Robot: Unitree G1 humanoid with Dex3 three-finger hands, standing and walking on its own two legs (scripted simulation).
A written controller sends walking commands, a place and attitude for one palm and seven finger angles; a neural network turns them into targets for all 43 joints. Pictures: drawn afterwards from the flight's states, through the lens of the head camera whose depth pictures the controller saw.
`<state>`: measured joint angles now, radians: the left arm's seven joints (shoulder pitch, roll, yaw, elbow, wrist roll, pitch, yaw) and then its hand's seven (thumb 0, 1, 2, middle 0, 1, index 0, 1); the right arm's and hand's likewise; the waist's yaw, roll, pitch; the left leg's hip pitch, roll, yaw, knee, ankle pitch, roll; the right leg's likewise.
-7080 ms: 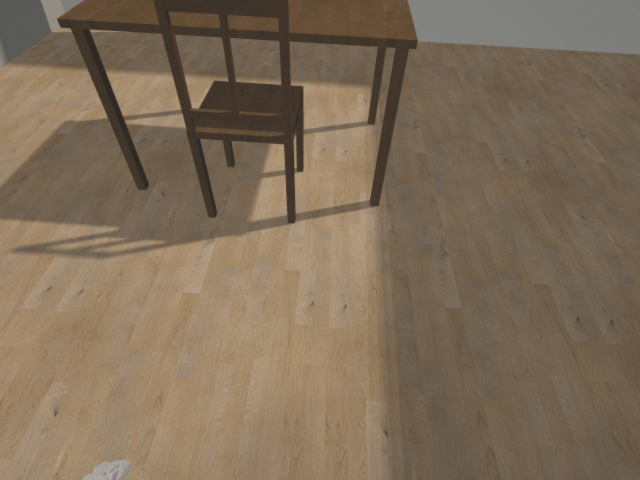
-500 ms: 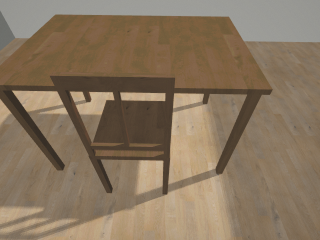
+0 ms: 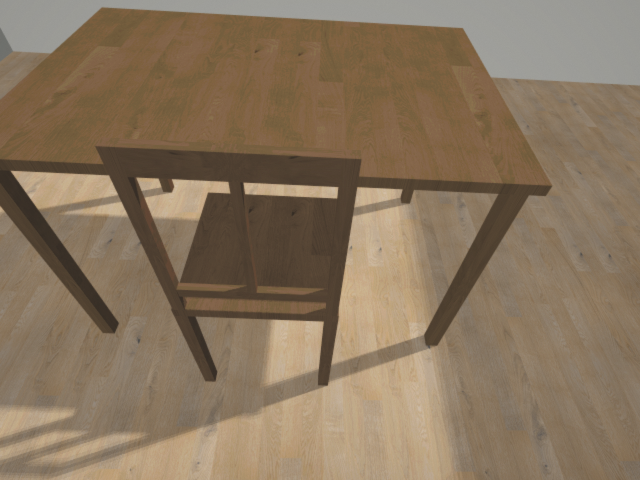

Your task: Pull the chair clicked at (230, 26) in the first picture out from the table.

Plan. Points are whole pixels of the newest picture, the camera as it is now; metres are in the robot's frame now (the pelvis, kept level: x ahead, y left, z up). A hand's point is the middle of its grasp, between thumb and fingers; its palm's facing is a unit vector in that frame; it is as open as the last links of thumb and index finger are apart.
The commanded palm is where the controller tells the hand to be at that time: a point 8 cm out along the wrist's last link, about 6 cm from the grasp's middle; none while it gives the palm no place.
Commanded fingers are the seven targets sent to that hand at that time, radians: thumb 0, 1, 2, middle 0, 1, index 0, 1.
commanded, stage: look again from close up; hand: left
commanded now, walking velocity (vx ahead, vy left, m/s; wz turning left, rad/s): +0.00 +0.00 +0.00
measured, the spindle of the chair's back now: (245, 242) +0.53 +0.17 -0.09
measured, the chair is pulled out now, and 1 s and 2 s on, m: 0.00 0.00 0.00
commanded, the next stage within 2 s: shuffle to correct the standing spot in 0.18 s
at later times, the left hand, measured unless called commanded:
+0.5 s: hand out of the picture -0.01 +0.16 -0.18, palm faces +0.01 -0.99 -0.17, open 7.4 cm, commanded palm none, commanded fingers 0.00 0.90 0.90 -0.20 -0.30 -0.20 -0.30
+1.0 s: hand out of the picture +0.09 +0.14 -0.19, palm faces +0.06 -0.99 -0.16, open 7.4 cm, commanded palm none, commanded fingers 0.00 0.90 0.90 -0.20 -0.30 -0.20 -0.30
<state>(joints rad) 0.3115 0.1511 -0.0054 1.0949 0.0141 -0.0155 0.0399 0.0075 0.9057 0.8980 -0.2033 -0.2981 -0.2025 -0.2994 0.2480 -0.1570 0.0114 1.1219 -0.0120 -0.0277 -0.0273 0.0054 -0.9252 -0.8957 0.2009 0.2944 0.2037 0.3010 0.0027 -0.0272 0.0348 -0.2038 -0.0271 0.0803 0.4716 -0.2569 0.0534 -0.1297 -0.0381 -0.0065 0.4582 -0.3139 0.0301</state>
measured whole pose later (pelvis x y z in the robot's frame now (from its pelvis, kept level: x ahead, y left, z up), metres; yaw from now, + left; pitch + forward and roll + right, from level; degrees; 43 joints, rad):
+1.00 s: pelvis +0.11 -0.02 +0.00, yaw -1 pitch -1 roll +0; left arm 0.33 0.14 0.02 1.09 0.02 0.00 0.04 0.01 0.91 0.90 -0.20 -0.30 -0.20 -0.30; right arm 0.19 -0.15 0.00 1.05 -0.01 -0.05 -0.06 0.00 -0.95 -0.90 0.20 0.29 0.20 0.30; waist 0.02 -0.04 0.05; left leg -0.23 0.01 0.12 0.51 -0.27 0.05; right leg -0.35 -0.05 -0.04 0.90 -0.44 0.01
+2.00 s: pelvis +0.04 +0.03 -0.01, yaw -2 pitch -1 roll -1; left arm 0.29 0.19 0.02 0.93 0.02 0.01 0.03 0.01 0.91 0.90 -0.20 -0.30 -0.20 -0.30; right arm 0.29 -0.16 -0.02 0.94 -0.02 0.01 -0.02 0.00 -0.92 -0.90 0.20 0.29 0.21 0.30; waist 0.00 -0.01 0.02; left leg -0.30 -0.05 0.10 0.58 -0.27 0.10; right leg -0.27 -0.03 -0.01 0.55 -0.27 0.02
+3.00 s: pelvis +0.06 +0.01 +0.00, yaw -3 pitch -1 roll +0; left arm 0.33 0.12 -0.01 1.09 0.01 -0.02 0.05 0.01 0.91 0.90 -0.20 -0.30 -0.20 -0.30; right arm 0.26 -0.13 -0.01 1.15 -0.01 -0.01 -0.02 0.00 -0.92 -0.90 0.20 0.29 0.20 0.30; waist -0.01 -0.01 0.04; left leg -0.17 -0.05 0.09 0.41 -0.22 0.07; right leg -0.17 -0.03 -0.02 0.44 -0.24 0.02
